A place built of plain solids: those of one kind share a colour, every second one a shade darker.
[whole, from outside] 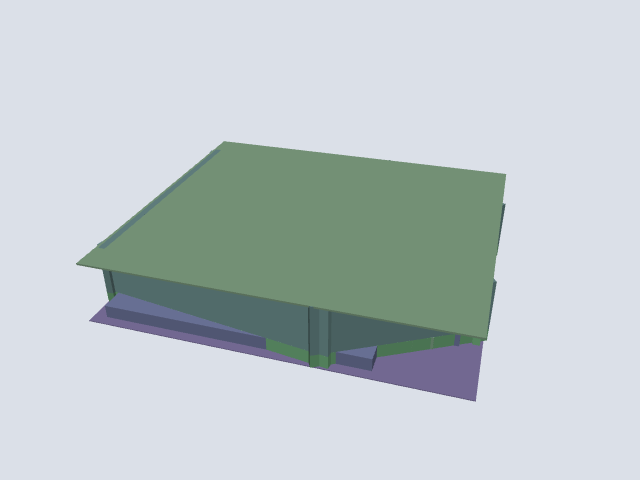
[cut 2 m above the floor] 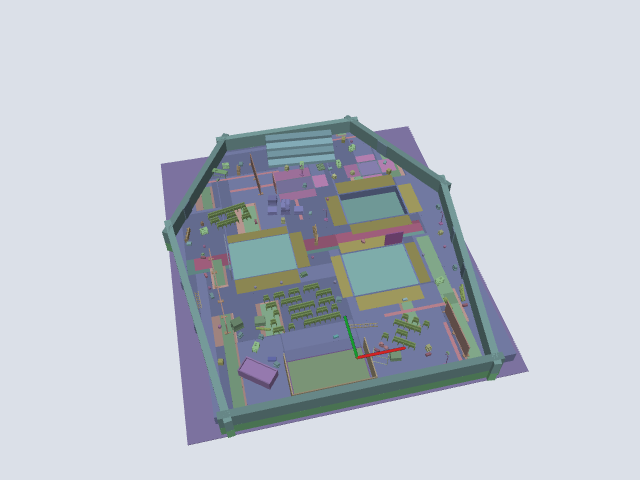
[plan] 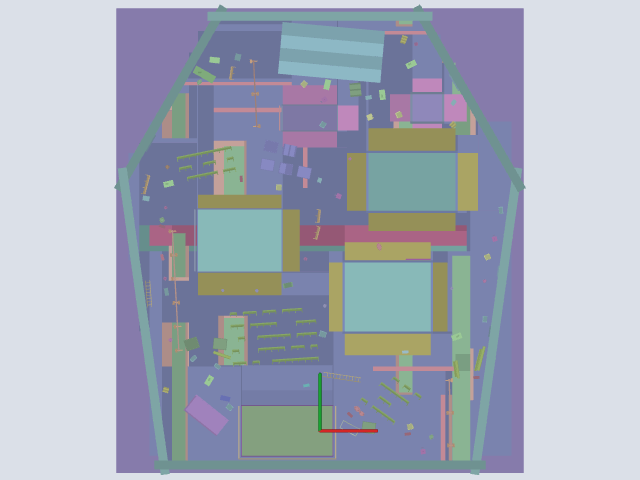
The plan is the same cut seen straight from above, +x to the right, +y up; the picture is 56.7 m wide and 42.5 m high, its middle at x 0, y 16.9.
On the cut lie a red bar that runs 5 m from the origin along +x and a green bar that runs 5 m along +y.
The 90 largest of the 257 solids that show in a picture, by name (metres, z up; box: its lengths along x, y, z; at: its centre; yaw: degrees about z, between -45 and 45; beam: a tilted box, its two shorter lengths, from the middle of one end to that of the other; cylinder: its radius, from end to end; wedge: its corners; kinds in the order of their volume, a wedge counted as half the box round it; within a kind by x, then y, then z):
{
 "floor_ground_1": {"box": [0.95, 9.5, 1.5], "at": [-16.48, 19.85, -0.75]},
 "floor_ground_2": {"box": [0.9, 7.1, 1.5], "at": [-15.55, 12.35, -0.75]},
 "floor_ground_3": {"box": [1.1, 18.1, 1.5], "at": [-14.55, 6.85, -0.75]},
 "floor_ground_4": {"box": [0.9, 8.32, 1.5], "at": [-13.55, 1.54, -0.75]},
 "floor_ground_5": {"box": [5.1, 7.3, 1.5], "at": [-13.45, 21.85, -0.75]},
 "floor_ground_6": {"box": [2.4, 3.7, 1.5], "at": [-12.8, 11.45, -0.75]},
 "floor_ground_7": {"box": [2.6, 6.2, 1.5], "at": [-10.3, 8.9, -0.75]},
 "floor_ground_8": {"box": [1.4, 9.7, 1.5], "at": [-10.1, 25.75, -0.75]},
 "floor_ground_9": {"box": [4.7, 8.0, 1.5], "at": [-9.35, 1.7, -0.75]},
 "floor_ground_10": {"box": [2.9, 2.5, 1.5], "at": [-7.95, 26.95, -0.75]},
 "floor_ground_11": {"box": [2.6, 1.8, 1.5], "at": [-7.7, 11.1, -0.75]},
 "floor_ground_12": {"box": [9.4, 1.4, 1.5], "at": [-7.2, 31.9, -0.75]},
 "floor_ground_13": {"box": [9.1, 0.9, 1.5], "at": [-7.05, 33.05, -0.75]},
 "floor_ground_14": {"box": [8.3, 1.9, 1.5], "at": [-6.65, 34.45, -0.75]},
 "floor_ground_15": {"box": [6.0, 2.0, 1.5], "at": [-6.4, 29.6, -0.75]},
 "floor_ground_16": {"box": [6.9, 0.6, 1.5], "at": [-5.95, 35.7, -0.75]},
 "floor_ground_17": {"box": [3.1, 7.3, 1.5], "at": [-4.95, 24.55, -0.75]},
 "floor_ground_18": {"box": [8.0, 2.2, 1.5], "at": [-2.9, 4.7, -0.75]},
 "floor_ground_19": {"box": [7.2, 3.2, 1.5], "at": [-2.8, 10.4, -0.75]},
 "floor_ground_20": {"box": [7.5, 3.0, 1.5], "at": [-2.65, 7.3, -0.75]},
 "floor_ground_21": {"box": [1.5, 5.5, 1.5], "at": [-2.55, 22.35, -0.75]},
 "floor_ground_22": {"box": [4.2, 2.0, 1.5], "at": [-1.3, 13.0, -0.75]},
 "floor_ground_23": {"box": [22.4, 0.32, 1.5], "at": [-0.5, -2.46, -0.75]},
 "floor_ground_24": {"box": [2.6, 1.8, 1.5], "at": [-0.5, 15.0, -0.75]},
 "floor_ground_25": {"box": [4.0, 5.72, 1.5], "at": [-0.5, 33.46, -0.75]},
 "floor_ground_26": {"box": [4.2, 2.0, 1.5], "at": [0.3, 20.5, -0.75]},
 "floor_ground_27": {"box": [3.5, 3.6, 1.5], "at": [0.65, 23.3, -0.75]},
 "floor_ground_28": {"box": [6.1, 1.1, 1.5], "at": [1.25, 18.75, -0.75]},
 "floor_ground_29": {"box": [1.8, 6.3, 1.5], "at": [2.5, 31.95, -0.75]},
 "floor_ground_30": {"box": [3.5, 1.4, 1.5], "at": [2.95, 6.0, -0.75]},
 "floor_ground_31": {"box": [0.7, 8.5, 1.5], "at": [3.75, 30.85, -0.75]},
 "floor_ground_32": {"box": [5.5, 2.1, 1.5], "at": [3.95, 4.25, -0.75]},
 "floor_ground_33": {"box": [1.9, 7.7, 1.5], "at": [5.25, 31.25, -0.75]},
 "floor_ground_34": {"box": [9.5, 5.5, 1.5], "at": [5.95, 0.45, -0.75]},
 "floor_ground_35": {"box": [1.8, 5.3, 1.5], "at": [7.1, 32.45, -0.75]},
 "floor_ground_36": {"box": [2.6, 2.3, 1.5], "at": [9.5, 32.35, -0.75]},
 "floor_ground_37": {"box": [2.9, 2.1, 1.5], "at": [9.65, 4.25, -0.75]},
 "floor_ground_38": {"box": [3.35, 21.7, 1.5], "at": [15.28, 8.65, -0.75]},
 "floor_ground_39": {"box": [2.95, 7.9, 1.5], "at": [15.48, 23.45, -0.75]},
 "wall_1": {"box": [0.8, 27.41, 5.8], "at": [-15.61, 9.71, 2.9], "yaw": 8.0},
 "wall_2": {"box": [0.8, 18.76, 5.8], "at": [-13.21, 29.43, 2.9], "yaw": -30.0},
 "wall_3": {"box": [29.34, 0.8, 5.8], "at": [0.0, -3.02, 2.9]},
 "wall_4": {"box": [19.94, 0.8, 5.8], "at": [0.0, 36.72, 2.9]},
 "wall_5": {"box": [0.8, 18.76, 5.8], "at": [13.21, 29.43, 2.9], "yaw": 30.0},
 "wall_6": {"box": [0.8, 27.41, 5.8], "at": [15.61, 9.71, 2.9], "yaw": -8.0},
 "ceil_hall_1": {"box": [36.1, 41.14, 0.2], "at": [0.0, 16.85, 5.7]},
 "floor_apron_bay_1": {"box": [7.4, 2.0, 1.5], "at": [-7.1, 13.0, -0.75]},
 "floor_apron_bay_2": {"box": [7.4, 1.2, 1.5], "at": [-7.1, 20.3, -0.75]},
 "floor_apron_bay_3": {"box": [1.5, 5.5, 1.5], "at": [-2.55, 16.85, -0.75]},
 "floor_apron_bay_4": {"box": [1.2, 6.1, 1.5], "at": [1.4, 11.85, -0.75]},
 "floor_apron_bay_5": {"box": [1.7, 5.1, 1.5], "at": [3.25, 22.05, -0.75]},
 "floor_apron_bay_6": {"box": [7.6, 1.9, 1.5], "at": [6.0, 7.65, -0.75]},
 "floor_apron_bay_7": {"box": [7.6, 1.6, 1.5], "at": [6.0, 15.9, -0.75]},
 "floor_apron_bay_8": {"box": [7.7, 1.6, 1.5], "at": [8.15, 18.5, -0.75]},
 "floor_apron_bay_9": {"box": [7.7, 2.0, 1.5], "at": [8.15, 25.8, -0.75]},
 "floor_apron_bay_10": {"box": [1.3, 6.1, 1.5], "at": [10.65, 11.85, -0.75]},
 "floor_apron_bay_11": {"box": [1.8, 5.1, 1.5], "at": [13.1, 22.05, -0.75]},
 "wall_foot_1": {"box": [0.8, 27.41, 1.5], "at": [-15.61, 9.71, -0.75], "yaw": 8.0},
 "wall_foot_2": {"box": [0.8, 18.76, 1.5], "at": [-13.21, 29.43, -0.75], "yaw": -30.0},
 "wall_foot_3": {"box": [29.34, 0.8, 1.5], "at": [0.0, -3.02, -0.75]},
 "wall_foot_4": {"box": [19.94, 0.8, 1.5], "at": [0.0, 36.72, -0.75]},
 "wall_foot_5": {"box": [0.8, 18.76, 1.5], "at": [13.21, 29.43, -0.75], "yaw": 30.0},
 "wall_foot_6": {"box": [0.8, 27.41, 1.5], "at": [15.61, 9.71, -0.75], "yaw": -8.0},
 "floor_base_1": {"box": [36.1, 41.14, 0.1], "at": [0.0, 16.85, -1.55]},
 "floor_void_bay_1": {"box": [7.4, 5.5, 1.5], "at": [-7.1, 16.85, -0.75]},
 "floor_void_bay_2": {"box": [7.6, 6.1, 1.5], "at": [6.0, 11.85, -0.75]},
 "floor_void_bay_3": {"box": [7.7, 5.1, 0.38], "at": [8.15, 22.05, -1.31]},
 "floor_aisle_1": {"box": [1.2, 8.32, 1.5], "at": [-12.5, 1.54, -0.75]},
 "floor_aisle_2": {"box": [1.2, 3.9, 1.5], "at": [-12.5, 7.65, -0.75]},
 "floor_aisle_3": {"box": [1.2, 3.9, 1.5], "at": [-12.5, 15.55, -0.75]},
 "floor_aisle_4": {"box": [1.2, 4.0, 1.5], "at": [-12.5, 27.9, -0.75]},
 "floor_aisle_5": {"box": [1.8, 4.2, 1.5], "at": [-7.6, 7.9, -0.75]},
 "floor_aisle_6": {"box": [1.8, 4.3, 1.5], "at": [-7.6, 23.05, -0.75]},
 "floor_aisle_7": {"box": [1.6, 5.82, 1.5], "at": [12.5, 0.29, -0.75]},
 "floor_aisle_8": {"box": [1.6, 8.7, 1.5], "at": [12.5, 11.15, -0.75]},
 "floor_void_pit_1": {"box": [8.0, 4.4, 1.5], "at": [-2.9, 0.0, -0.75]},
 "wall_bank_1": {"box": [9.1, 1.15, 0.92], "at": [0.96, 32.93, 0.46], "yaw": -5.1},
 "wall_bank_2": {"box": [9.1, 1.15, 1.38], "at": [1.07, 34.08, 0.69], "yaw": -5.1},
 "wall_bank_3": {"box": [9.1, 1.15, 1.84], "at": [1.17, 35.22, 0.92], "yaw": -5.1},
 "floor_apron_patch_1": {"box": [4.8, 1.4, 1.5], "at": [-0.9, 25.8, -0.75]},
 "floor_apron_patch_2": {"box": [4.8, 1.7, 1.5], "at": [-0.9, 29.75, -0.75]},
 "floor_apron_patch_3": {"box": [1.8, 2.4, 1.5], "at": [7.1, 28.6, -0.75]},
 "floor_apron_patch_4": {"box": [2.0, 2.4, 1.5], "at": [12.0, 28.6, -0.75]},
 "floor_aisle_cross_1": {"box": [4.0, 1.8, 1.5], "at": [0.2, 17.3, -0.75]},
 "floor_aisle_cross_2": {"box": [7.6, 1.0, 1.5], "at": [6.0, 17.2, -0.75]},
 "floor_aisle_cross_3": {"box": [3.2, 1.3, 1.5], "at": [11.4, 17.05, -0.75]},
 "floor_fixed_patch_1": {"box": [4.8, 2.2, 1.5], "at": [-0.9, 27.7, -0.75]},
 "floor_fixed_patch_2": {"box": [2.6, 2.4, 1.5], "at": [9.5, 28.6, -0.75]},
 "floor_apron_pit_1": {"box": [8.0, 1.3, 1.5], "at": [-2.9, 2.95, -0.75]},
 "floor_under_aisle_1": {"box": [0.9, 4.8, 1.5], "at": [-8.95, 23.3, -0.75]}
}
